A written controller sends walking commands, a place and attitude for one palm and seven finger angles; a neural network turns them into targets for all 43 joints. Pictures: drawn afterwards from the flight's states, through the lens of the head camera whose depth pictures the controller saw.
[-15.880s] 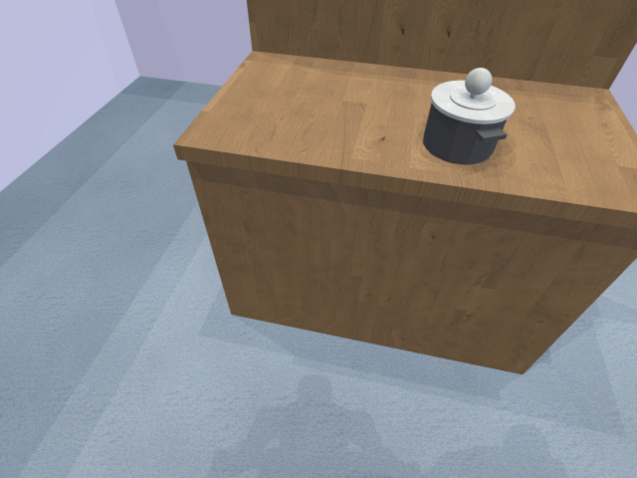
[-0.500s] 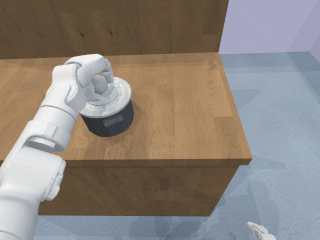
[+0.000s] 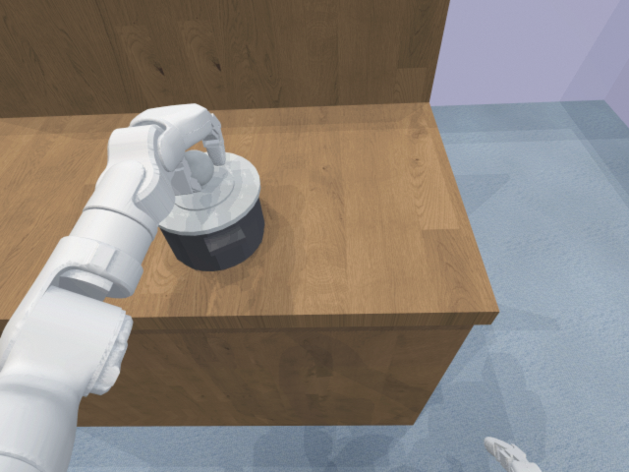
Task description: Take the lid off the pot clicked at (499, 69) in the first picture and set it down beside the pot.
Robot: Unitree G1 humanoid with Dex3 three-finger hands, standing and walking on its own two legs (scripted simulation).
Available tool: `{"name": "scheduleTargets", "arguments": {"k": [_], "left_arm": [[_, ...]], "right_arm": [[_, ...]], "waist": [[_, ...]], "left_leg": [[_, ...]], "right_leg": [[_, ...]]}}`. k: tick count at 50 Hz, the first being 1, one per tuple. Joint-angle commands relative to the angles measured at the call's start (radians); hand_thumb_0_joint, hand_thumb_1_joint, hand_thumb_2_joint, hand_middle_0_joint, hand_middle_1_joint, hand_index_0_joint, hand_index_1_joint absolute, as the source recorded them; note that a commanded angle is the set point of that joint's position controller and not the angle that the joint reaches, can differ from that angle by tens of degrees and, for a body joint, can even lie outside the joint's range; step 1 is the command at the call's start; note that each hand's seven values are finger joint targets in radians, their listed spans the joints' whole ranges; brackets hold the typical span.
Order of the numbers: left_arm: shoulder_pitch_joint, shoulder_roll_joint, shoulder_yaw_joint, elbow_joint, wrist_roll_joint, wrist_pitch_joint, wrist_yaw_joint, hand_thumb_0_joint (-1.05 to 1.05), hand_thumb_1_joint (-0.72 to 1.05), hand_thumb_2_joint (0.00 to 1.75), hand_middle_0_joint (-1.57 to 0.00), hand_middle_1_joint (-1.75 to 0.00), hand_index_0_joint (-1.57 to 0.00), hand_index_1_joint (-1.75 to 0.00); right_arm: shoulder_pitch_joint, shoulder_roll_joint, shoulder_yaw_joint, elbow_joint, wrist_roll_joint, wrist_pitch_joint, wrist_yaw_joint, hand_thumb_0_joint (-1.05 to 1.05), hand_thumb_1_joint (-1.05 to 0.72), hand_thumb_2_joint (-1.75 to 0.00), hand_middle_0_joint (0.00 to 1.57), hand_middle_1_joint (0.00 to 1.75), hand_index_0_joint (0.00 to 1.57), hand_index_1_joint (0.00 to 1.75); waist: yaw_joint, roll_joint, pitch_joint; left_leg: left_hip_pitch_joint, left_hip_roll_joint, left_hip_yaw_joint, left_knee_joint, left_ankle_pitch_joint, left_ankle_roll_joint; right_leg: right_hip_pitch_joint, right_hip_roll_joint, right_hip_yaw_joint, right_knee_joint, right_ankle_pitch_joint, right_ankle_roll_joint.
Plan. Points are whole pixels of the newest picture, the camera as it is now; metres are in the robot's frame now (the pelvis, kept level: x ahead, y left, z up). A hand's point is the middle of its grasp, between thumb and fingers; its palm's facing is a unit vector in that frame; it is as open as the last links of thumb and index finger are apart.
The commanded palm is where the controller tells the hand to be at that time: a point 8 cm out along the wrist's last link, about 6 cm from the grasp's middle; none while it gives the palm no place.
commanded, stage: close the fingers and squeeze the knob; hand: left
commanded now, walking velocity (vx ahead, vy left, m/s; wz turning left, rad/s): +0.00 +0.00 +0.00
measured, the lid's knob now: (195, 168) +0.48 +0.16 +0.14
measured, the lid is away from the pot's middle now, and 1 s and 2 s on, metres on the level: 0.00 0.00 0.02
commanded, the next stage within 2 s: lift the lid straight up in 0.62 s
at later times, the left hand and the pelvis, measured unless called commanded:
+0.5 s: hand (186, 170) +0.45 +0.16 +0.16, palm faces -0.34 -0.06 -0.94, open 7.9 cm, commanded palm +0.44 +0.16 +0.22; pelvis +0.00 -0.01 +0.00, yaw +1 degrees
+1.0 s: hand (186, 169) +0.45 +0.16 +0.16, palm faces -0.33 -0.03 -0.94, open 7.9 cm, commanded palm +0.44 +0.16 +0.25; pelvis +0.00 +0.00 +0.00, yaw +0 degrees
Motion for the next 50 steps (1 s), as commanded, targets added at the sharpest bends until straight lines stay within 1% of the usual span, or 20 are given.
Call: {"name": "scheduleTargets", "arguments": {"k": [1,3,5,6,13,16,18,24,26,30,31,33,35,37,39,41,44,46,47,50], "left_arm": [[-0.515,0.184,0.08,-0.228,0.001,-0.009,0.038,0.0,0.38,0.8,-0.75,-1.02,-0.74,-1.01],[-0.517,0.195,0.085,-0.195,0.007,0.0,0.036,0.0,0.36,0.84,-0.72,-1.0,-0.72,-1.0],[-0.515,0.156,0.054,-0.184,0.004,0.009,0.032,0.0,0.36,0.87,-0.71,-0.99,-0.71,-0.99],[-0.55,0.153,0.051,-0.248,-0.008,0.006,0.033,0.0,0.37,0.87,-0.71,-0.99,-0.7,-0.99],[-0.514,0.221,0.101,-0.182,0.008,0.011,0.028,0.0,0.43,0.91,-0.71,-0.98,-0.7,-0.99],[-0.543,0.147,0.04,-0.175,-0.006,0.016,0.023,0.0,0.46,0.92,-0.72,-0.99,-0.71,-0.99],[-0.569,0.185,0.066,-0.189,0.013,0.014,0.027,0.0,0.48,0.92,-0.73,-0.99,-0.72,-1.0],[-0.558,0.182,0.068,-0.207,0.015,0.003,0.024,0.0,0.54,0.95,-0.76,-1.01,-0.76,-1.02],[-0.527,0.173,0.063,-0.174,0.0,0.003,0.021,0.0,0.56,0.95,-0.77,-1.02,-0.77,-1.02],[-0.541,0.232,0.102,-0.166,0.007,0.001,0.019,0.0,0.6,0.97,-0.79,-1.02,-0.78,-1.03],[-0.534,0.204,0.083,-0.187,-0.005,0.0,0.02,0.0,0.61,0.97,-0.8,-1.03,-0.79,-1.04],[-0.536,0.218,0.093,-0.208,0.006,-0.003,0.019,0.0,0.62,0.98,-0.8,-1.03,-0.79,-1.04],[-0.515,0.199,0.079,-0.176,0.007,-0.002,0.018,0.0,0.63,0.98,-0.8,-1.03,-0.8,-1.04],[-0.54,0.246,0.116,-0.249,0.005,-0.011,0.023,0.0,0.63,0.98,-0.8,-1.04,-0.8,-1.04],[-0.557,0.243,0.106,-0.233,0.013,-0.007,0.024,0.0,0.64,0.98,-0.8,-1.04,-0.8,-1.04],[-0.611,0.244,0.103,-0.323,0.001,-0.013,0.03,0.0,0.64,0.98,-0.81,-1.04,-0.8,-1.04],[-0.616,0.264,0.119,-0.303,0.014,-0.004,0.033,0.0,0.64,0.98,-0.81,-1.04,-0.8,-1.04],[-0.633,0.21,0.082,-0.318,-0.009,-0.002,0.032,0.0,0.64,0.98,-0.81,-1.04,-0.8,-1.04],[-0.659,0.264,0.12,-0.336,0.002,-0.003,0.038,0.0,0.64,0.98,-0.81,-1.04,-0.8,-1.04],[-0.68,0.273,0.123,-0.316,0.005,0.0,0.036,0.0,0.64,0.98,-0.81,-1.04,-0.8,-1.04]], "right_arm": [[-0.06,-0.124,-0.04,-0.127,-0.004,-0.038,-0.007,0.0,-0.9,-0.9,0.2,0.3,0.2,0.3],[-0.06,-0.122,-0.035,-0.123,-0.002,-0.036,-0.007,0.0,-0.9,-0.9,0.2,0.3,0.2,0.3],[-0.068,-0.118,-0.034,-0.123,-0.002,-0.037,-0.009,0.0,-0.9,-0.9,0.2,0.3,0.2,0.3],[-0.07,-0.122,-0.038,-0.123,-0.002,-0.035,-0.006,0.0,-0.9,-0.9,0.2,0.3,0.2,0.3],[-0.071,-0.122,-0.029,-0.12,-0.005,-0.035,-0.015,0.0,-0.9,-0.9,0.2,0.3,0.2,0.3],[-0.08,-0.118,-0.03,-0.114,-0.001,-0.029,-0.015,0.0,-0.9,-0.9,0.2,0.3,0.2,0.3],[-0.074,-0.12,-0.029,-0.112,-0.005,-0.03,-0.016,0.0,-0.9,-0.9,0.2,0.3,0.2,0.3],[-0.07,-0.117,-0.032,-0.118,-0.008,-0.031,-0.016,0.0,-0.9,-0.9,0.2,0.3,0.2,0.3],[-0.072,-0.121,-0.031,-0.117,-0.006,-0.028,-0.016,0.0,-0.9,-0.9,0.2,0.3,0.2,0.3],[-0.072,-0.123,-0.029,-0.113,-0.005,-0.029,-0.021,0.0,-0.9,-0.9,0.2,0.3,0.2,0.3],[-0.078,-0.123,-0.03,-0.119,-0.005,-0.028,-0.019,0.0,-0.9,-0.9,0.2,0.3,0.2,0.3],[-0.072,-0.121,-0.033,-0.12,-0.006,-0.03,-0.018,0.0,-0.9,-0.9,0.2,0.3,0.2,0.3],[-0.075,-0.119,-0.029,-0.12,-0.005,-0.03,-0.019,0.0,-0.9,-0.9,0.2,0.3,0.2,0.3],[-0.073,-0.122,-0.034,-0.127,-0.006,-0.032,-0.016,0.0,-0.9,-0.9,0.2,0.3,0.2,0.3],[-0.078,-0.119,-0.03,-0.126,-0.004,-0.034,-0.019,0.0,-0.9,-0.9,0.2,0.3,0.2,0.3],[-0.082,-0.119,-0.034,-0.134,-0.004,-0.043,-0.017,0.0,-0.9,-0.9,0.2,0.3,0.2,0.3],[-0.075,-0.118,-0.034,-0.126,-0.004,-0.051,-0.02,0.0,-0.9,-0.9,0.2,0.3,0.2,0.3],[-0.081,-0.115,-0.036,-0.128,-0.002,-0.06,-0.02,0.0,-0.9,-0.9,0.2,0.3,0.2,0.3],[-0.069,-0.118,-0.039,-0.119,-0.005,-0.065,-0.021,0.0,-0.9,-0.9,0.2,0.3,0.2,0.3],[-0.071,-0.116,-0.034,-0.115,-0.007,-0.083,-0.026,0.0,-0.9,-0.9,0.2,0.3,0.2,0.3]], "waist": [[-0.001,-0.049,-0.4],[0.0,-0.077,-0.375],[-0.003,-0.079,-0.369],[-0.006,-0.064,-0.398],[0.002,-0.104,-0.395],[-0.012,-0.092,-0.357],[-0.006,-0.067,-0.38],[-0.003,-0.076,-0.422],[-0.007,-0.104,-0.396],[-0.002,-0.119,-0.386],[-0.004,-0.096,-0.39],[0.002,-0.072,-0.407],[-0.001,-0.086,-0.374],[0.006,-0.075,-0.416],[0.003,-0.05,-0.404],[0.0,-0.017,-0.449],[0.002,-0.029,-0.439],[-0.005,-0.028,-0.443],[-0.001,-0.015,-0.469],[-0.001,-0.034,-0.467]], "left_leg": [[0.399,-0.039,-0.044,0.019,0.297,0.058],[0.379,-0.043,-0.042,0.013,0.265,0.057],[0.378,-0.046,-0.039,0.013,0.253,0.057],[0.4,-0.042,-0.046,0.017,0.295,0.058],[0.362,-0.053,-0.033,0.022,0.26,0.061],[0.351,-0.054,-0.03,0.021,0.254,0.06],[0.374,-0.052,-0.033,0.023,0.258,0.058],[0.389,-0.054,-0.034,0.032,0.281,0.061],[0.361,-0.053,-0.034,0.03,0.279,0.062],[0.346,-0.056,-0.024,0.022,0.241,0.064],[0.353,-0.056,-0.026,0.025,0.264,0.065],[0.372,-0.055,-0.027,0.026,0.275,0.064],[0.359,-0.054,-0.025,0.022,0.253,0.063],[0.376,-0.051,-0.031,0.022,0.28,0.064],[0.381,-0.052,-0.033,0.02,0.273,0.063],[0.42,-0.048,-0.045,0.024,0.318,0.064],[0.429,-0.044,-0.052,0.011,0.295,0.06],[0.438,-0.047,-0.054,0.016,0.306,0.064],[0.458,-0.042,-0.054,0.012,0.304,0.061],[0.455,-0.05,-0.056,0.009,0.296,0.064]], "right_leg": [[-0.058,0.078,-0.049,-0.043,0.389,-0.067],[-0.061,0.081,-0.051,-0.042,0.381,-0.065],[-0.071,0.081,-0.052,-0.042,0.374,-0.064],[-0.06,0.078,-0.053,-0.041,0.394,-0.066],[-0.031,0.079,-0.044,-0.041,0.42,-0.061],[-0.055,0.077,-0.05,-0.044,0.413,-0.063],[-0.061,0.079,-0.047,-0.04,0.408,-0.064],[-0.043,0.078,-0.043,-0.035,0.434,-0.062],[-0.032,0.077,-0.045,-0.039,0.443,-0.063],[-0.02,0.074,-0.038,-0.043,0.443,-0.057],[-0.019,0.073,-0.04,-0.043,0.453,-0.06],[-0.024,0.075,-0.039,-0.04,0.451,-0.059],[-0.041,0.077,-0.042,-0.043,0.429,-0.059],[-0.009,0.077,-0.039,-0.04,0.449,-0.06],[-0.03,0.077,-0.041,-0.039,0.429,-0.063],[-0.017,0.078,-0.039,-0.041,0.443,-0.066],[-0.035,0.084,-0.046,-0.041,0.408,-0.065],[-0.037,0.082,-0.047,-0.048,0.412,-0.067],[-0.032,0.085,-0.044,-0.045,0.41,-0.064],[-0.027,0.085,-0.044,-0.045,0.423,-0.063]]}}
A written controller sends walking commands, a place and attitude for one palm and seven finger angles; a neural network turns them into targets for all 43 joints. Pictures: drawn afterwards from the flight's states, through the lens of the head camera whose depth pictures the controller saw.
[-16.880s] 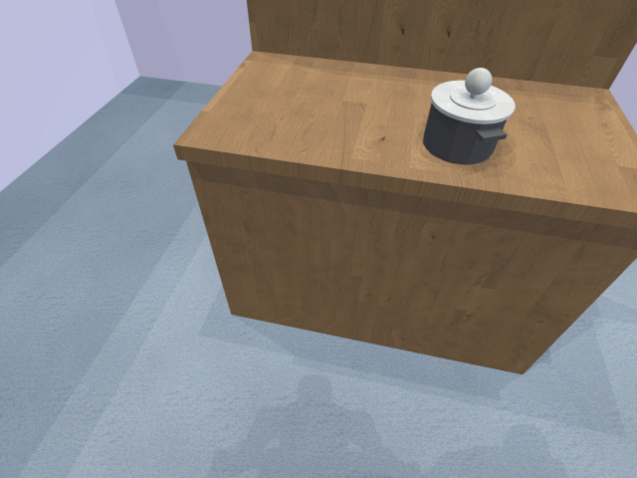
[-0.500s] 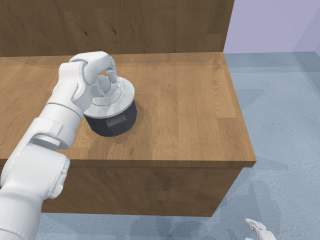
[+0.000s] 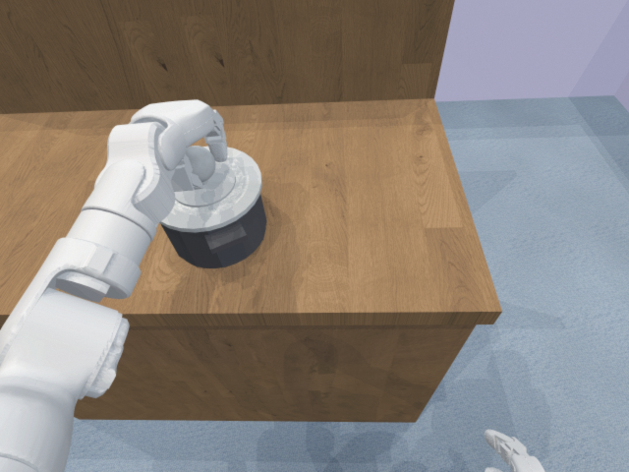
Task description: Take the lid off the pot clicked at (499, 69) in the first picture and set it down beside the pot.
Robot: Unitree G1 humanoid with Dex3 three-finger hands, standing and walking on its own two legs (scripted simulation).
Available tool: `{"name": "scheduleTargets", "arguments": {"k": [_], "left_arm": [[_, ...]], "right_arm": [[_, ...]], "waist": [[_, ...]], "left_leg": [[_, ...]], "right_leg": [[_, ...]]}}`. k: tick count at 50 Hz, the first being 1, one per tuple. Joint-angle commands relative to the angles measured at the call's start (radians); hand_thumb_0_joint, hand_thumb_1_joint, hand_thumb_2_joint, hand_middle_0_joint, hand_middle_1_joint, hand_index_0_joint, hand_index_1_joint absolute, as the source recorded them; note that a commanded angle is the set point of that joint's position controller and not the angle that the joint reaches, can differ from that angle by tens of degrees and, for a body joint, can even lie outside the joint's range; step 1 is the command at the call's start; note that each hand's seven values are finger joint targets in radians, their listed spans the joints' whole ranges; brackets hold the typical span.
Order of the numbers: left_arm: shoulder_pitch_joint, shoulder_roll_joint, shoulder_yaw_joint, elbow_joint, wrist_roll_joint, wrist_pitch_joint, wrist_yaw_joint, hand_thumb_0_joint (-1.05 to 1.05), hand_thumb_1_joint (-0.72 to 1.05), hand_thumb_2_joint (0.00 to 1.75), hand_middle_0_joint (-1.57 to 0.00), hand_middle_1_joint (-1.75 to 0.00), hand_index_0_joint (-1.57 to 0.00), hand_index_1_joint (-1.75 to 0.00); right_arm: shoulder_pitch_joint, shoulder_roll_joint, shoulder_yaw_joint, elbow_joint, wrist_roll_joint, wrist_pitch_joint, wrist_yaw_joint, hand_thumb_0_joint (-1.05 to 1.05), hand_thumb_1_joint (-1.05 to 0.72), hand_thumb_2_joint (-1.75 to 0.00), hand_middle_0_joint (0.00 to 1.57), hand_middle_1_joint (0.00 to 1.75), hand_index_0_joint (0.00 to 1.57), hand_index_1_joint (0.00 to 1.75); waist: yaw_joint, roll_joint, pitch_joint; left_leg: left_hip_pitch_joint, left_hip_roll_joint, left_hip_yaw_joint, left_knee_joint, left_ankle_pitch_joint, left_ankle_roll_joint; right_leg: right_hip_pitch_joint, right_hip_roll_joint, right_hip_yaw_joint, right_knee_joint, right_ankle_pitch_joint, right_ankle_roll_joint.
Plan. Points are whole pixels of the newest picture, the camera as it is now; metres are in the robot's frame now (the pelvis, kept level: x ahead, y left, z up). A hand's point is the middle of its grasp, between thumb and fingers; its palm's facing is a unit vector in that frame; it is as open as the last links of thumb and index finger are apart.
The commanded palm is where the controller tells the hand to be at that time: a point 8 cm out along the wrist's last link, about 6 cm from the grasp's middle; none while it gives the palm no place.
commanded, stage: lift the lid straight up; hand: left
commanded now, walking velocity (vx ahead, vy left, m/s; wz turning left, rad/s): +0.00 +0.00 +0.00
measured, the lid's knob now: (196, 164) +0.48 +0.16 +0.14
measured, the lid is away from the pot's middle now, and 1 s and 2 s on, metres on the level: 0.00 0.02 0.02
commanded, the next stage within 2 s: move the lid sideways beside the pot in 1.72 s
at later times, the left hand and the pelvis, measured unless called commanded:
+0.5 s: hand (177, 137) +0.46 +0.16 +0.20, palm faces -0.30 -0.07 -0.95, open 7.9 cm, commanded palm +0.44 +0.17 +0.29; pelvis +0.00 +0.00 +0.00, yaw +0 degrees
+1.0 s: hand (149, 108) +0.45 +0.18 +0.24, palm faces -0.24 -0.07 -0.97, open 7.9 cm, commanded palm +0.44 +0.18 +0.33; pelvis -0.01 +0.00 +0.00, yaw +0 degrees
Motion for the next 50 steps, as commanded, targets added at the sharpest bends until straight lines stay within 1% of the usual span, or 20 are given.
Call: {"name": "scheduleTargets", "arguments": {"k": [1,5,6,11,12,16,17,18,21,24,26,30,31,34,36,39,41,44,46,50], "left_arm": [[-0.67,0.267,0.16,-0.247,-0.009,-0.011,0.052,0.0,0.64,0.98,-0.81,-1.04,-0.8,-1.04],[-0.733,0.275,0.159,-0.275,0.004,-0.019,0.05,0.0,0.64,0.98,-0.81,-1.04,-0.8,-1.04],[-0.715,0.239,0.132,-0.302,-0.009,-0.022,0.049,0.0,0.64,0.98,-0.81,-1.04,-0.8,-1.04],[-0.676,0.258,0.149,-0.151,0.012,0.014,0.037,0.0,0.64,0.98,-0.81,-1.04,-0.8,-1.04],[-0.686,0.301,0.18,-0.147,0.026,0.014,0.038,0.0,0.64,0.98,-0.81,-1.04,-0.8,-1.04],[-0.761,0.264,0.137,-0.197,0.024,0.003,0.031,0.0,0.64,0.98,-0.81,-1.04,-0.8,-1.04],[-0.774,0.336,0.192,-0.231,0.035,-0.003,0.032,0.0,0.64,0.98,-0.81,-1.04,-0.8,-1.04],[-0.751,0.344,0.196,-0.193,0.044,-0.003,0.026,0.0,0.64,0.98,-0.81,-1.04,-0.8,-1.04],[-0.757,0.228,0.103,-0.157,0.017,0.009,0.008,0.0,0.64,0.98,-0.81,-1.04,-0.8,-1.04],[-0.787,0.348,0.186,-0.127,0.042,0.01,0.009,0.0,0.64,0.98,-0.81,-1.04,-0.8,-1.04],[-0.806,0.29,0.136,-0.149,0.021,0.004,0.003,0.0,0.64,0.98,-0.81,-1.04,-0.8,-1.04],[-0.823,0.291,0.14,-0.204,0.038,-0.005,0.001,0.0,0.64,0.98,-0.81,-1.04,-0.8,-1.04],[-0.797,0.225,0.093,-0.208,0.013,-0.002,-0.004,0.0,0.64,0.98,-0.81,-1.04,-0.8,-1.04],[-0.824,0.357,0.188,-0.134,0.042,0.012,-0.003,0.0,0.64,0.98,-0.81,-1.04,-0.8,-1.04],[-0.835,0.31,0.151,-0.151,0.021,0.009,-0.005,0.0,0.64,0.98,-0.81,-1.04,-0.8,-1.04],[-0.869,0.35,0.176,-0.179,0.048,0.007,-0.002,0.0,0.64,0.98,-0.81,-1.04,-0.8,-1.04],[-0.828,0.306,0.148,-0.131,0.031,0.012,-0.01,0.0,0.64,0.98,-0.81,-1.04,-0.8,-1.04],[-0.85,0.368,0.178,-0.059,0.056,0.021,-0.015,0.0,0.64,0.98,-0.81,-1.04,-0.8,-1.04],[-0.874,0.3,0.122,-0.105,0.03,0.014,-0.019,0.0,0.64,0.98,-0.81,-1.04,-0.8,-1.04],[-0.932,0.316,0.12,-0.09,0.054,0.015,-0.026,0.0,0.64,0.98,-0.81,-1.04,-0.8,-1.04]], "right_arm": [[-0.058,-0.121,-0.036,-0.119,-0.006,-0.058,-0.016,0.0,-0.9,-0.9,0.2,0.3,0.2,0.3],[-0.059,-0.117,-0.035,-0.115,-0.006,-0.08,-0.019,0.0,-0.9,-0.9,0.2,0.3,0.2,0.3],[-0.068,-0.116,-0.036,-0.123,-0.004,-0.083,-0.017,0.0,-0.9,-0.9,0.2,0.3,0.2,0.3],[-0.061,-0.125,-0.031,-0.096,-0.006,-0.062,-0.014,0.0,-0.9,-0.9,0.2,0.3,0.2,0.3],[-0.062,-0.123,-0.028,-0.097,-0.008,-0.061,-0.015,0.0,-0.9,-0.9,0.2,0.3,0.2,0.3],[-0.082,-0.116,-0.028,-0.113,-0.008,-0.067,-0.02,0.0,-0.9,-0.9,0.2,0.3,0.2,0.3],[-0.077,-0.118,-0.028,-0.116,-0.012,-0.072,-0.019,0.0,-0.9,-0.9,0.2,0.3,0.2,0.3],[-0.079,-0.119,-0.026,-0.117,-0.015,-0.072,-0.021,0.0,-0.9,-0.9,0.2,0.3,0.2,0.3],[-0.077,-0.115,-0.028,-0.111,-0.003,-0.064,-0.021,0.0,-0.9,-0.9,0.2,0.3,0.2,0.3],[-0.072,-0.124,-0.024,-0.107,-0.006,-0.067,-0.027,0.0,-0.9,-0.9,0.2,0.3,0.2,0.3],[-0.075,-0.123,-0.025,-0.11,-0.004,-0.067,-0.026,0.0,-0.9,-0.9,0.2,0.3,0.2,0.3],[-0.081,-0.118,-0.028,-0.118,-0.007,-0.086,-0.022,0.0,-0.9,-0.9,0.2,0.3,0.2,0.3],[-0.075,-0.118,-0.031,-0.12,-0.003,-0.082,-0.019,0.0,-0.9,-0.9,0.2,0.3,0.2,0.3],[-0.065,-0.128,-0.025,-0.101,-0.004,-0.078,-0.022,0.0,-0.9,-0.9,0.2,0.3,0.2,0.3],[-0.072,-0.129,-0.027,-0.107,-0.003,-0.08,-0.023,0.0,-0.9,-0.9,0.2,0.3,0.2,0.3],[-0.08,-0.121,-0.025,-0.114,-0.006,-0.09,-0.023,0.0,-0.9,-0.9,0.2,0.3,0.2,0.3],[-0.073,-0.125,-0.027,-0.109,-0.006,-0.086,-0.023,0.0,-0.9,-0.9,0.2,0.3,0.2,0.3],[-0.073,-0.126,-0.019,-0.102,-0.002,-0.076,-0.027,0.0,-0.9,-0.9,0.2,0.3,0.2,0.3],[-0.081,-0.125,-0.022,-0.114,0.0,-0.081,-0.025,0.0,-0.9,-0.9,0.2,0.3,0.2,0.3],[-0.072,-0.121,-0.019,-0.105,-0.001,-0.086,-0.031,0.0,-0.9,-0.9,0.2,0.3,0.2,0.3]], "waist": [[-0.004,-0.052,-0.496],[-0.002,-0.052,-0.514],[-0.004,-0.024,-0.526],[0.002,-0.094,-0.419],[0.011,-0.113,-0.435],[0.002,-0.081,-0.476],[0.016,-0.063,-0.52],[0.016,-0.063,-0.518],[-0.008,-0.076,-0.444],[0.006,-0.095,-0.437],[-0.004,-0.067,-0.448],[0.002,-0.022,-0.498],[-0.007,-0.024,-0.481],[0.008,-0.091,-0.444],[0.002,-0.064,-0.456],[0.013,-0.056,-0.497],[0.005,-0.064,-0.46],[0.01,-0.117,-0.419],[-0.001,-0.076,-0.434],[-0.007,-0.06,-0.437]], "left_leg": [[0.431,-0.049,-0.046,0.025,0.302,0.071],[0.462,-0.05,-0.051,0.017,0.323,0.071],[0.479,-0.048,-0.054,0.023,0.369,0.072],[0.375,-0.057,-0.032,0.012,0.268,0.069],[0.368,-0.057,-0.028,0.006,0.253,0.067],[0.396,-0.058,-0.025,0.017,0.267,0.072],[0.412,-0.056,-0.03,0.018,0.291,0.07],[0.405,-0.061,-0.03,0.02,0.296,0.073],[0.385,-0.059,-0.022,0.014,0.272,0.072],[0.37,-0.058,-0.022,0.006,0.232,0.073],[0.382,-0.059,-0.026,0.008,0.249,0.073],[0.444,-0.056,-0.038,0.015,0.303,0.07],[0.444,-0.053,-0.044,0.015,0.329,0.071],[0.382,-0.056,-0.03,0.0,0.244,0.07],[0.392,-0.056,-0.03,0.004,0.266,0.072],[0.417,-0.054,-0.034,0.001,0.265,0.068],[0.4,-0.054,-0.033,0.003,0.271,0.072],[0.344,-0.054,-0.02,-0.014,0.193,0.069],[0.372,-0.054,-0.024,-0.007,0.212,0.07],[0.386,-0.055,-0.024,-0.01,0.197,0.069]], "right_leg": [[-0.023,0.078,-0.034,-0.038,0.437,-0.059],[-0.032,0.081,-0.033,-0.03,0.446,-0.055],[-0.03,0.078,-0.031,-0.034,0.459,-0.056],[-0.026,0.072,-0.035,-0.046,0.436,-0.059],[-0.011,0.07,-0.029,-0.044,0.435,-0.055],[-0.004,0.065,-0.024,-0.043,0.457,-0.056],[0.02,0.065,-0.017,-0.034,0.477,-0.054],[0.02,0.067,-0.016,-0.034,0.481,-0.055],[-0.014,0.066,-0.028,-0.048,0.462,-0.053],[-0.009,0.065,-0.02,-0.05,0.439,-0.053],[-0.005,0.064,-0.024,-0.051,0.446,-0.055],[-0.028,0.073,-0.025,-0.039,0.436,-0.058],[-0.029,0.071,-0.03,-0.049,0.44,-0.059],[-0.01,0.069,-0.027,-0.049,0.423,-0.056],[-0.004,0.065,-0.027,-0.052,0.441,-0.058],[-0.005,0.066,-0.023,-0.045,0.42,-0.057],[-0.013,0.065,-0.029,-0.056,0.421,-0.059],[-0.014,0.063,-0.026,-0.058,0.379,-0.053],[-0.022,0.061,-0.028,-0.061,0.384,-0.057],[-0.044,0.068,-0.028,-0.063,0.361,-0.056]]}}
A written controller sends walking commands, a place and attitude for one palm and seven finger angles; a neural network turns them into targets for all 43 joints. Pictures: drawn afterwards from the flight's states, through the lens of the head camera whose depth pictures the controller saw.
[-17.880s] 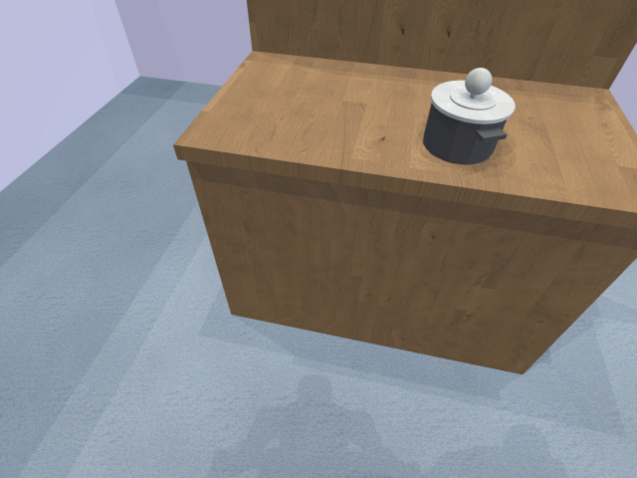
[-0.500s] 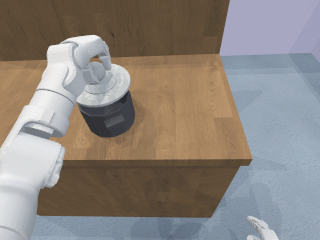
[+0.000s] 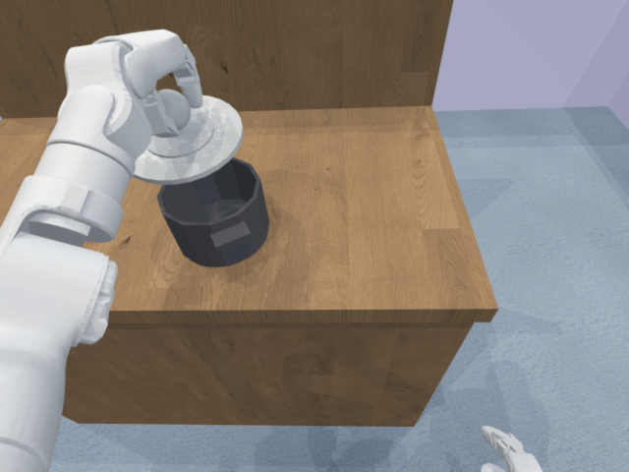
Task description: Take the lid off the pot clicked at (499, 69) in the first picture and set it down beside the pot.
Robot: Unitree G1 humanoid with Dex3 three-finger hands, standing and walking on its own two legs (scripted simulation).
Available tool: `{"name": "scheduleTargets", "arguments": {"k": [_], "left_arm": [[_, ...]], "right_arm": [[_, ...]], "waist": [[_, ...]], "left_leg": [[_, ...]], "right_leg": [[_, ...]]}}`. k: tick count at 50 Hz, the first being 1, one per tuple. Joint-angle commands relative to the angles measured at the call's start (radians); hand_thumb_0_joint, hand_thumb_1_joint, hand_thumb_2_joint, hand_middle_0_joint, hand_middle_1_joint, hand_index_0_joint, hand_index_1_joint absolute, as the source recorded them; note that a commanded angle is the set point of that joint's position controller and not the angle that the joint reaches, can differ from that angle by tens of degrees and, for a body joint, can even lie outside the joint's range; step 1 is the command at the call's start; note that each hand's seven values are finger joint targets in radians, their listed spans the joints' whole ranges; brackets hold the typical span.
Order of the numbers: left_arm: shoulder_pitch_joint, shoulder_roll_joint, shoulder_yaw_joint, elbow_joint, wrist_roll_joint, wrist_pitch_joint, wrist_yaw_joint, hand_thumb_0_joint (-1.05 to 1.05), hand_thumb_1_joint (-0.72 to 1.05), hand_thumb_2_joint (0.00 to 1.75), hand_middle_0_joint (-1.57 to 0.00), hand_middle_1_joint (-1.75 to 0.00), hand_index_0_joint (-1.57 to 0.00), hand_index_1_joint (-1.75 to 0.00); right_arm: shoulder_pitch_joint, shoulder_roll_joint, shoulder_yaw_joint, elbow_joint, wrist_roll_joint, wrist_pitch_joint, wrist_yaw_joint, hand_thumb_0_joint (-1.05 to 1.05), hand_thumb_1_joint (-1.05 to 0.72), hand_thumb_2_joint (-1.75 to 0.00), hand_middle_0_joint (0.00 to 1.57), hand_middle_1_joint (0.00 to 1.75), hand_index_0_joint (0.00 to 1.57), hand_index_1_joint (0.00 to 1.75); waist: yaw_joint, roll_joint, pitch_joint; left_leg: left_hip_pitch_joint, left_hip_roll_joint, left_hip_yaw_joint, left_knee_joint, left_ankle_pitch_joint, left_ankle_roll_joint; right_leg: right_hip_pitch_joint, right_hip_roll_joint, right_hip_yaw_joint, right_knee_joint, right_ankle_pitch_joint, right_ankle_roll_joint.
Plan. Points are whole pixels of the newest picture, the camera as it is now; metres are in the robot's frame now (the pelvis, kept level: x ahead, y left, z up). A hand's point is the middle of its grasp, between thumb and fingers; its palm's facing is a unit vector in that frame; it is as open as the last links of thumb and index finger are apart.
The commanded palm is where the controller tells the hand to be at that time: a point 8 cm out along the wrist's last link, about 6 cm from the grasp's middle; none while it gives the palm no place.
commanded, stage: lift the lid straight up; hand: left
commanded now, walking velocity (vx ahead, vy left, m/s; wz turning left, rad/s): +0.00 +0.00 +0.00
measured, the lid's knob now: (169, 110) +0.50 +0.18 +0.22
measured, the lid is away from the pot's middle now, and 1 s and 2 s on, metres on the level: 0.02 0.02 0.15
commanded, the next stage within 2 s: move the lid sideways beside the pot in 0.72 s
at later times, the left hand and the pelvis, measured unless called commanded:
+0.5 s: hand (145, 70) +0.47 +0.17 +0.29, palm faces -0.17 -0.05 -0.98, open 7.9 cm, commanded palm +0.45 +0.17 +0.36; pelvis +0.00 +0.01 +0.00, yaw +0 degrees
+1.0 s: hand (144, 64) +0.47 +0.17 +0.29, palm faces -0.19 -0.07 -0.98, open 7.9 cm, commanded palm +0.45 +0.19 +0.36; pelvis +0.00 +0.00 +0.00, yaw -1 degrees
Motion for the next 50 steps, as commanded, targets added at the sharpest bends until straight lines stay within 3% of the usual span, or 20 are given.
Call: {"name": "scheduleTargets", "arguments": {"k": [1,3,6,7,11,12,15,16,17,22,23,27,31,35,40,41,42,46,49,50], "left_arm": [[-0.709,0.232,0.066,-0.268,0.009,-0.009,0.061,0.0,0.64,0.98,-0.81,-1.04,-0.8,-1.04],[-0.779,0.254,0.083,-0.33,0.027,-0.019,0.065,0.0,0.64,0.98,-0.81,-1.04,-0.8,-1.04],[-0.696,0.265,0.099,-0.232,0.011,-0.009,0.059,0.0,0.64,0.98,-0.81,-1.04,-0.8,-1.04],[-0.741,0.318,0.134,-0.241,0.029,-0.011,0.063,0.0,0.64,0.98,-0.81,-1.04,-0.8,-1.04],[-0.717,0.239,0.078,-0.24,0.015,-0.005,0.058,0.0,0.64,0.98,-0.81,-1.04,-0.8,-1.04],[-0.741,0.304,0.125,-0.243,0.034,-0.003,0.062,0.0,0.64,0.98,-0.81,-1.04,-0.8,-1.04],[-0.767,0.272,0.095,-0.22,0.044,0.009,0.052,0.0,0.64,0.98,-0.81,-1.04,-0.8,-1.04],[-0.738,0.218,0.057,-0.21,0.027,0.013,0.051,0.0,0.64,0.98,-0.81,-1.04,-0.8,-1.04],[-0.76,0.279,0.102,-0.225,0.044,0.014,0.054,0.0,0.64,0.98,-0.81,-1.04,-0.8,-1.04],[-0.833,0.289,0.099,-0.254,0.047,0.015,0.053,0.0,0.64,0.98,-0.81,-1.04,-0.8,-1.04],[-0.845,0.248,0.067,-0.236,0.047,0.018,0.046,0.0,0.64,0.98,-0.81,-1.04,-0.8,-1.04],[-0.83,0.292,0.096,-0.173,0.057,0.029,0.047,0.0,0.64,0.98,-0.81,-1.04,-0.8,-1.04],[-0.798,0.193,0.027,-0.115,0.041,0.04,0.041,0.0,0.64,0.98,-0.81,-1.04,-0.8,-1.04],[-0.852,0.27,0.084,-0.194,0.073,0.032,0.044,0.0,0.64,0.98,-0.81,-1.04,-0.8,-1.04],[-0.846,0.27,0.074,-0.113,0.065,0.042,0.032,0.0,0.64,0.98,-0.81,-1.04,-0.8,-1.04],[-0.819,0.261,0.069,-0.128,0.045,0.039,0.034,0.0,0.64,0.98,-0.81,-1.04,-0.8,-1.04],[-0.847,0.34,0.115,-0.189,0.077,0.014,0.036,0.0,0.64,0.98,-0.81,-1.04,-0.8,-1.04],[-0.786,0.322,0.094,-0.134,0.076,-0.002,0.031,0.0,0.64,0.98,-0.81,-1.04,-0.8,-1.04],[-0.805,0.434,0.172,-0.125,0.102,-0.006,0.03,0.0,0.64,0.98,-0.81,-1.04,-0.8,-1.04],[-0.819,0.408,0.147,-0.135,0.099,-0.008,0.024,0.0,0.64,0.98,-0.81,-1.04,-0.8,-1.04]], "right_arm": [[-0.062,-0.127,-0.043,-0.128,0.001,-0.047,-0.015,0.0,-0.9,-0.9,0.2,0.3,0.2,0.3],[-0.06,-0.119,-0.045,-0.132,-0.007,-0.067,-0.018,0.0,-0.9,-0.9,0.2,0.3,0.2,0.3],[-0.046,-0.129,-0.045,-0.119,-0.003,-0.067,-0.02,0.0,-0.9,-0.9,0.2,0.3,0.2,0.3],[-0.039,-0.13,-0.043,-0.107,-0.003,-0.065,-0.02,0.0,-0.9,-0.9,0.2,0.3,0.2,0.3],[-0.048,-0.128,-0.045,-0.118,-0.003,-0.075,-0.016,0.0,-0.9,-0.9,0.2,0.3,0.2,0.3],[-0.041,-0.129,-0.043,-0.109,-0.005,-0.072,-0.014,0.0,-0.9,-0.9,0.2,0.3,0.2,0.3],[-0.05,-0.127,-0.041,-0.111,-0.002,-0.069,-0.013,0.0,-0.9,-0.9,0.2,0.3,0.2,0.3],[-0.05,-0.128,-0.043,-0.115,-0.001,-0.068,-0.011,0.0,-0.9,-0.9,0.2,0.3,0.2,0.3],[-0.043,-0.128,-0.043,-0.111,-0.003,-0.067,-0.011,0.0,-0.9,-0.9,0.2,0.3,0.2,0.3],[-0.052,-0.125,-0.037,-0.115,-0.001,-0.072,-0.014,0.0,-0.9,-0.9,0.2,0.3,0.2,0.3],[-0.057,-0.122,-0.038,-0.117,-0.002,-0.076,-0.017,0.0,-0.9,-0.9,0.2,0.3,0.2,0.3],[-0.044,-0.127,-0.034,-0.104,-0.001,-0.072,-0.02,0.0,-0.9,-0.9,0.2,0.3,0.2,0.3],[-0.039,-0.132,-0.035,-0.099,0.001,-0.065,-0.017,0.0,-0.9,-0.9,0.2,0.3,0.2,0.3],[-0.054,-0.122,-0.034,-0.118,-0.009,-0.074,-0.017,0.0,-0.9,-0.9,0.2,0.3,0.2,0.3],[-0.051,-0.126,-0.03,-0.106,0.0,-0.062,-0.024,0.0,-0.9,-0.9,0.2,0.3,0.2,0.3],[-0.046,-0.134,-0.034,-0.11,0.0,-0.062,-0.022,0.0,-0.9,-0.9,0.2,0.3,0.2,0.3],[-0.048,-0.135,-0.034,-0.118,-0.005,-0.056,-0.022,0.0,-0.9,-0.9,0.2,0.3,0.2,0.3],[-0.035,-0.137,-0.037,-0.122,-0.004,-0.042,-0.025,0.0,-0.9,-0.9,0.2,0.3,0.2,0.3],[-0.042,-0.138,-0.035,-0.127,-0.007,-0.032,-0.026,0.0,-0.9,-0.9,0.2,0.3,0.2,0.3],[-0.046,-0.136,-0.036,-0.128,-0.005,-0.03,-0.027,0.0,-0.9,-0.9,0.2,0.3,0.2,0.3]], "waist": [[-0.014,-0.028,-0.45],[-0.01,0.005,-0.509],[-0.01,-0.034,-0.463],[-0.003,-0.062,-0.467],[-0.006,-0.016,-0.457],[0.004,-0.048,-0.473],[-0.003,-0.049,-0.451],[-0.009,-0.037,-0.442],[0.0,-0.06,-0.464],[0.0,-0.051,-0.486],[-0.007,-0.024,-0.474],[-0.001,-0.07,-0.455],[-0.014,-0.069,-0.41],[0.004,-0.043,-0.524],[-0.007,-0.109,-0.413],[-0.007,-0.097,-0.425],[0.004,-0.103,-0.471],[-0.004,-0.083,-0.458],[0.011,-0.088,-0.466],[0.005,-0.074,-0.466]], "left_leg": [[0.403,-0.046,-0.035,0.016,0.213,0.064],[0.449,-0.048,-0.042,0.023,0.223,0.064],[0.406,-0.049,-0.041,0.019,0.213,0.065],[0.395,-0.045,-0.041,0.008,0.196,0.059],[0.417,-0.046,-0.047,0.017,0.241,0.06],[0.405,-0.044,-0.047,0.012,0.237,0.056],[0.397,-0.046,-0.043,0.011,0.223,0.056],[0.4,-0.047,-0.042,0.014,0.241,0.058],[0.397,-0.043,-0.04,0.011,0.231,0.055],[0.41,-0.041,-0.044,0.003,0.224,0.051],[0.416,-0.045,-0.04,0.009,0.214,0.057],[0.378,-0.046,-0.035,-0.003,0.188,0.053],[0.368,-0.044,-0.036,-0.003,0.185,0.054],[0.411,-0.049,-0.033,0.019,0.244,0.058],[0.333,-0.052,-0.019,0.002,0.16,0.063],[0.344,-0.051,-0.023,0.006,0.184,0.064],[0.348,-0.047,-0.022,0.007,0.192,0.058],[0.337,-0.048,-0.02,0.013,0.203,0.063],[0.309,-0.052,-0.008,0.017,0.192,0.064],[0.317,-0.052,-0.004,0.017,0.199,0.065]], "right_leg": [[-0.051,0.067,-0.035,-0.052,0.354,-0.064],[-0.061,0.074,-0.033,-0.045,0.339,-0.065],[-0.051,0.07,-0.034,-0.055,0.342,-0.066],[-0.045,0.072,-0.037,-0.048,0.331,-0.062],[-0.066,0.069,-0.041,-0.052,0.34,-0.069],[-0.048,0.072,-0.039,-0.046,0.343,-0.066],[-0.068,0.072,-0.042,-0.046,0.333,-0.067],[-0.071,0.07,-0.042,-0.052,0.34,-0.069],[-0.058,0.071,-0.039,-0.047,0.336,-0.065],[-0.059,0.071,-0.041,-0.045,0.316,-0.066],[-0.081,0.074,-0.041,-0.049,0.306,-0.069],[-0.064,0.07,-0.039,-0.053,0.299,-0.065],[-0.09,0.069,-0.046,-0.059,0.293,-0.069],[-0.051,0.069,-0.033,-0.036,0.342,-0.069],[-0.065,0.069,-0.037,-0.053,0.312,-0.061],[-0.051,0.063,-0.035,-0.055,0.334,-0.064],[-0.032,0.066,-0.029,-0.046,0.339,-0.061],[-0.028,0.063,-0.028,-0.049,0.349,-0.067],[-0.003,0.06,-0.02,-0.039,0.369,-0.063],[-0.006,0.06,-0.02,-0.041,0.379,-0.062]]}}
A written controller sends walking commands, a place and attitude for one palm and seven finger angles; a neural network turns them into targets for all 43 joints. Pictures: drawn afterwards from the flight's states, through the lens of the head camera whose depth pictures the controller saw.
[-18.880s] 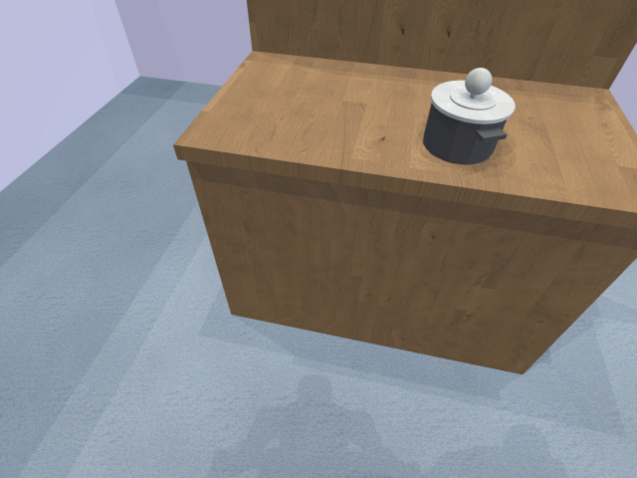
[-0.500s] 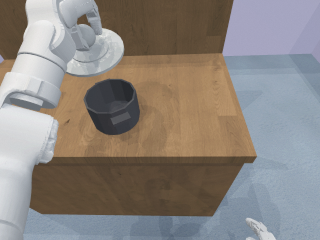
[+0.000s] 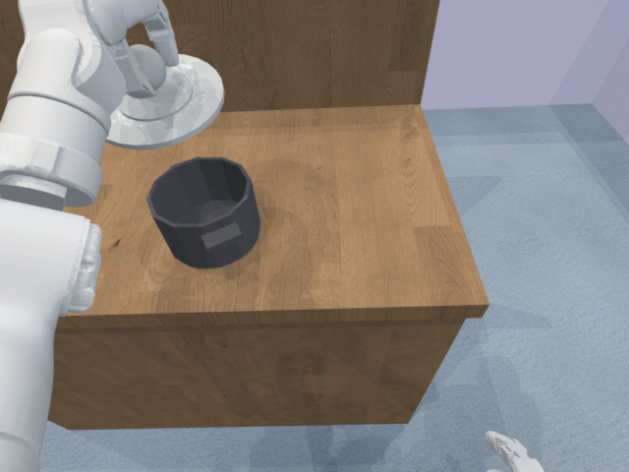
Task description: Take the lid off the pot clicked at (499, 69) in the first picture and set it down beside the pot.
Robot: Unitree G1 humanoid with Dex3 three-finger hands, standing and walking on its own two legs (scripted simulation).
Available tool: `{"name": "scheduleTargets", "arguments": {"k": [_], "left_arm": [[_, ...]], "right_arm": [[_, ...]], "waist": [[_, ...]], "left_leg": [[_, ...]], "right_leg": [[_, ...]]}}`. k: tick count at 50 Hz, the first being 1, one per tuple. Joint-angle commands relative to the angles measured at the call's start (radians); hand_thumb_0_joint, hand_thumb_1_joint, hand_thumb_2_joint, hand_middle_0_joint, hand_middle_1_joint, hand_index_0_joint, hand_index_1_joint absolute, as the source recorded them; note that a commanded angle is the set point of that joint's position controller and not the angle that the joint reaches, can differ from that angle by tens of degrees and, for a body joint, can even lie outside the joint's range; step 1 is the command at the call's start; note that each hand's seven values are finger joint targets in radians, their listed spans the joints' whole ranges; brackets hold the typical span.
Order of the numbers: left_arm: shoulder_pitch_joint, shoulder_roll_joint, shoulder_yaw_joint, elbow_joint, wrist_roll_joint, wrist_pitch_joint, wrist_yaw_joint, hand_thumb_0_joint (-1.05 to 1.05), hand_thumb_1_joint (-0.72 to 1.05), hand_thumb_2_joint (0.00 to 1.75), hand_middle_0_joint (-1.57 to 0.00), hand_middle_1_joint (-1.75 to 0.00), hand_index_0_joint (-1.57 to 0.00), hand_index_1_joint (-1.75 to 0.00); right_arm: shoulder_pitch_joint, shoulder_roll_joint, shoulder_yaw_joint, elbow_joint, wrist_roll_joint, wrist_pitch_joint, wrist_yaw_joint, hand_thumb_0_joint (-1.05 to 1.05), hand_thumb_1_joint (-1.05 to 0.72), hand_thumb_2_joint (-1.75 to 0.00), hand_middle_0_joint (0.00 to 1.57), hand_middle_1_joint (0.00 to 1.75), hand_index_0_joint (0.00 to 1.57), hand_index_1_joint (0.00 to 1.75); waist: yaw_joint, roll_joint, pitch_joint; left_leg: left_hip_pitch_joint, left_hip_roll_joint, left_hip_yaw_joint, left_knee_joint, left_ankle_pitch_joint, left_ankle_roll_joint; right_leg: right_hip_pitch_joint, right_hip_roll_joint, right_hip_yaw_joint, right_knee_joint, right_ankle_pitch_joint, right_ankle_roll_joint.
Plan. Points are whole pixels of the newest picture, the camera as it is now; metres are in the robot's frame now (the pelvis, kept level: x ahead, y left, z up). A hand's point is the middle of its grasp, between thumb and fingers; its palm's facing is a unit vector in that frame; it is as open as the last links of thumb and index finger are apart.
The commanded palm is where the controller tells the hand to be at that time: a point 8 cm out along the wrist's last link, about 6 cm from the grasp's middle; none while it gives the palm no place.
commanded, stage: move the lid sideways beside the pot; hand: left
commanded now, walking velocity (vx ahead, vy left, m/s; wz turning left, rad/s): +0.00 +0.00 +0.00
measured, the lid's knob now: (143, 68) +0.50 +0.18 +0.27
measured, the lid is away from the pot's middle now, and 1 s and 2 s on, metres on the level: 0.02 0.15 0.24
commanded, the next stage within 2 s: none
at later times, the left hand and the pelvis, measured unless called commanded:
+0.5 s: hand (53, 78) +0.46 +0.26 +0.29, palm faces -0.18 -0.07 -0.98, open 7.9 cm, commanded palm +0.44 +0.26 +0.36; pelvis +0.00 +0.01 +0.00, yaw +1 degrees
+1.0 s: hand (11, 90) +0.45 +0.30 +0.28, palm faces -0.23 -0.08 -0.97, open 7.9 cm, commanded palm +0.45 +0.31 +0.36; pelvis -0.01 +0.01 +0.00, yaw +1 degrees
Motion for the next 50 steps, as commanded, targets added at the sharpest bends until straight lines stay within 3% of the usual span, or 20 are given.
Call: {"name": "scheduleTargets", "arguments": {"k": [1,2,6,9,11,14,16,20,22,26,27,31,34,36,39,41,42,45,48,50], "left_arm": [[-0.633,0.324,0.087,-0.219,0.027,-0.002,0.067,0.0,0.64,0.98,-0.81,-1.04,-0.8,-1.04],[-0.665,0.357,0.111,-0.251,0.04,-0.007,0.068,0.0,0.64,0.98,-0.81,-1.04,-0.8,-1.04],[-0.606,0.261,0.032,-0.245,0.018,-0.006,0.053,0.0,0.64,0.98,-0.81,-1.04,-0.8,-1.04],[-0.661,0.398,0.13,-0.33,0.037,-0.026,0.057,0.0,0.64,0.98,-0.81,-1.04,-0.8,-1.04],[-0.614,0.347,0.089,-0.311,0.006,-0.028,0.049,0.0,0.64,0.98,-0.81,-1.04,-0.8,-1.04],[-0.642,0.452,0.16,-0.342,0.03,-0.038,0.051,0.0,0.64,0.98,-0.81,-1.04,-0.8,-1.04],[-0.591,0.385,0.113,-0.344,0.003,-0.037,0.047,0.0,0.64,0.98,-0.81,-1.04,-0.8,-1.04],[-0.547,0.414,0.132,-0.266,0.025,-0.032,0.037,0.0,0.64,0.98,-0.81,-1.04,-0.8,-1.04],[-0.568,0.441,0.143,-0.312,0.024,-0.034,0.041,0.0,0.64,0.98,-0.81,-1.04,-0.8,-1.04],[-0.553,0.384,0.091,-0.304,0.007,-0.044,0.042,0.0,0.64,0.98,-0.81,-1.04,-0.8,-1.04],[-0.615,0.464,0.148,-0.374,0.023,-0.056,0.049,0.0,0.64,0.98,-0.81,-1.04,-0.8,-1.04],[-0.567,0.39,0.091,-0.291,0.0,-0.066,0.047,0.0,0.64,0.98,-0.81,-1.04,-0.8,-1.04],[-0.592,0.484,0.156,-0.263,0.02,-0.08,0.047,0.0,0.64,0.98,-0.81,-1.04,-0.8,-1.04],[-0.605,0.431,0.105,-0.257,-0.002,-0.088,0.046,0.0,0.64,0.98,-0.81,-1.04,-0.8,-1.04],[-0.631,0.491,0.149,-0.289,0.023,-0.106,0.051,0.0,0.64,0.98,-0.81,-1.04,-0.8,-1.04],[-0.589,0.44,0.105,-0.226,0.007,-0.106,0.046,0.0,0.64,0.98,-0.81,-1.04,-0.8,-1.04],[-0.577,0.5,0.151,-0.202,0.028,-0.106,0.049,0.0,0.64,0.98,-0.81,-1.04,-0.8,-1.04],[-0.573,0.524,0.153,-0.153,0.037,-0.116,0.04,0.0,0.64,0.98,-0.81,-1.04,-0.8,-1.04],[-0.61,0.504,0.127,-0.194,0.041,-0.129,0.041,0.0,0.64,0.98,-0.81,-1.04,-0.8,-1.04],[-0.622,0.558,0.164,-0.233,0.049,-0.145,0.049,0.0,0.64,0.98,-0.81,-1.04,-0.8,-1.04]], "right_arm": [[-0.054,-0.128,-0.045,-0.136,0.001,-0.029,-0.011,0.0,-0.9,-0.9,0.2,0.3,0.2,0.3],[-0.054,-0.127,-0.046,-0.133,0.002,-0.026,-0.01,0.0,-0.9,-0.9,0.2,0.3,0.2,0.3],[-0.041,-0.132,-0.053,-0.132,0.009,-0.019,-0.009,0.0,-0.9,-0.9,0.2,0.3,0.2,0.3],[-0.05,-0.132,-0.05,-0.14,0.006,-0.021,-0.012,0.0,-0.9,-0.9,0.2,0.3,0.2,0.3],[-0.037,-0.14,-0.052,-0.135,0.012,-0.014,-0.013,0.0,-0.9,-0.9,0.2,0.3,0.2,0.3],[-0.045,-0.138,-0.051,-0.134,0.012,-0.011,-0.013,0.0,-0.9,-0.9,0.2,0.3,0.2,0.3],[-0.038,-0.143,-0.056,-0.137,0.017,-0.007,-0.009,0.0,-0.9,-0.9,0.2,0.3,0.2,0.3],[-0.038,-0.142,-0.051,-0.125,0.017,0.012,-0.009,0.0,-0.9,-0.9,0.2,0.3,0.2,0.3],[-0.041,-0.145,-0.052,-0.132,0.02,0.018,-0.005,0.0,-0.9,-0.9,0.2,0.3,0.2,0.3],[-0.035,-0.148,-0.053,-0.13,0.023,0.019,-0.011,0.0,-0.9,-0.9,0.2,0.3,0.2,0.3],[-0.037,-0.147,-0.051,-0.131,0.021,0.017,-0.009,0.0,-0.9,-0.9,0.2,0.3,0.2,0.3],[-0.023,-0.148,-0.051,-0.116,0.024,0.01,-0.019,0.0,-0.9,-0.9,0.2,0.3,0.2,0.3],[-0.02,-0.15,-0.044,-0.108,0.024,0.012,-0.026,0.0,-0.9,-0.9,0.2,0.3,0.2,0.3],[-0.017,-0.157,-0.048,-0.102,0.026,0.008,-0.026,0.0,-0.9,-0.9,0.2,0.3,0.2,0.3],[-0.009,-0.152,-0.046,-0.105,0.021,0.003,-0.029,0.0,-0.9,-0.9,0.2,0.3,0.2,0.3],[0.002,-0.16,-0.047,-0.097,0.023,0.007,-0.03,0.0,-0.9,-0.9,0.2,0.3,0.2,0.3],[0.01,-0.159,-0.046,-0.09,0.021,0.011,-0.031,0.0,-0.9,-0.9,0.2,0.3,0.2,0.3],[0.007,-0.164,-0.04,-0.094,0.023,0.019,-0.036,0.0,-0.9,-0.9,0.2,0.3,0.2,0.3],[0.014,-0.166,-0.046,-0.092,0.023,0.019,-0.037,0.0,-0.9,-0.9,0.2,0.3,0.2,0.3],[0.019,-0.167,-0.046,-0.101,0.022,0.014,-0.039,0.0,-0.9,-0.9,0.2,0.3,0.2,0.3]], "waist": [[0.017,-0.056,-0.451],[0.021,-0.057,-0.458],[0.0,-0.017,-0.423],[0.015,-0.011,-0.505],[0.003,0.006,-0.479],[0.016,0.004,-0.484],[0.007,0.025,-0.479],[0.011,-0.014,-0.413],[0.017,-0.007,-0.447],[0.003,0.028,-0.448],[0.016,0.034,-0.491],[-0.002,0.055,-0.434],[0.013,0.005,-0.428],[0.001,0.031,-0.42],[0.013,0.04,-0.447],[0.002,0.056,-0.399],[0.009,0.017,-0.399],[0.009,-0.008,-0.369],[0.002,0.04,-0.394],[0.011,0.085,-0.444]], "left_leg": [[0.343,-0.053,-0.018,0.024,0.224,0.064],[0.351,-0.05,-0.014,0.024,0.223,0.061],[0.386,-0.044,-0.02,0.035,0.25,0.066],[0.403,-0.052,-0.02,0.045,0.272,0.07],[0.409,-0.049,-0.023,0.045,0.302,0.071],[0.405,-0.048,-0.022,0.044,0.283,0.068],[0.431,-0.043,-0.033,0.055,0.369,0.068],[0.378,-0.045,-0.023,0.043,0.277,0.066],[0.389,-0.042,-0.026,0.037,0.289,0.061],[0.426,-0.036,-0.036,0.044,0.3,0.064],[0.44,-0.033,-0.04,0.037,0.297,0.058],[0.449,-0.033,-0.052,0.034,0.262,0.059],[0.399,-0.037,-0.041,0.017,0.172,0.061],[0.412,-0.037,-0.045,0.019,0.186,0.059],[0.42,-0.034,-0.048,0.017,0.184,0.059],[0.402,-0.035,-0.045,0.013,0.169,0.059],[0.379,-0.03,-0.037,0.006,0.13,0.058],[0.327,-0.037,-0.029,0.002,0.097,0.065],[0.368,-0.028,-0.03,0.007,0.122,0.064],[0.399,-0.03,-0.033,0.018,0.176,0.064]], "right_leg": [[0.018,0.055,-0.034,-0.047,0.39,-0.065],[0.016,0.059,-0.032,-0.046,0.383,-0.062],[-0.04,0.066,-0.047,-0.062,0.359,-0.065],[0.008,0.065,-0.035,-0.045,0.398,-0.063],[-0.004,0.064,-0.041,-0.059,0.409,-0.064],[-0.002,0.066,-0.042,-0.051,0.391,-0.063],[-0.016,0.066,-0.047,-0.055,0.413,-0.064],[-0.044,0.074,-0.057,-0.064,0.35,-0.062],[-0.027,0.072,-0.054,-0.06,0.347,-0.061],[-0.06,0.072,-0.062,-0.07,0.315,-0.064],[-0.044,0.076,-0.06,-0.063,0.303,-0.062],[-0.095,0.078,-0.069,-0.082,0.242,-0.067],[-0.062,0.078,-0.067,-0.078,0.225,-0.065],[-0.073,0.075,-0.07,-0.085,0.225,-0.067],[-0.064,0.079,-0.069,-0.079,0.219,-0.067],[-0.082,0.078,-0.071,-0.093,0.204,-0.07],[-0.069,0.081,-0.067,-0.095,0.183,-0.064],[-0.052,0.079,-0.066,-0.097,0.187,-0.063],[-0.067,0.083,-0.069,-0.098,0.187,-0.064],[-0.053,0.083,-0.065,-0.088,0.211,-0.069]]}}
